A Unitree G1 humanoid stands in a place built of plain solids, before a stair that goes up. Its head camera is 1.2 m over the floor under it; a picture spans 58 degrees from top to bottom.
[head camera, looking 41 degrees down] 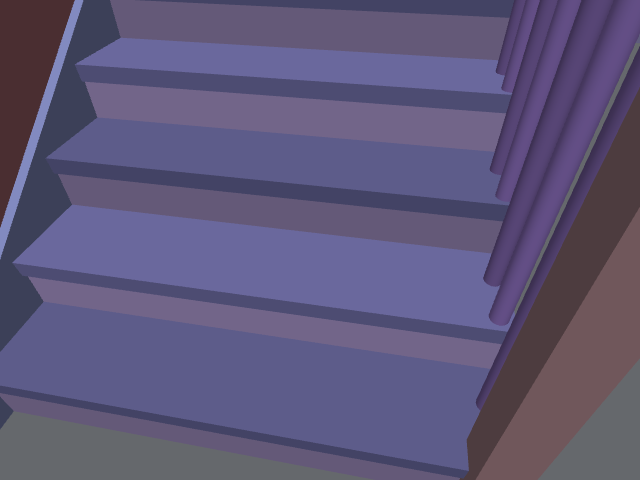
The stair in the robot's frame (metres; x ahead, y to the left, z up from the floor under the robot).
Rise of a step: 0.18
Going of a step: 0.26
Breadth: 1.33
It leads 10 degrees to the right of straight ahead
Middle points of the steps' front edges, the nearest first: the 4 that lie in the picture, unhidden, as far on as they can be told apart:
0.50 0.28 0.19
0.74 0.19 0.37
0.99 0.15 0.55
1.24 0.10 0.73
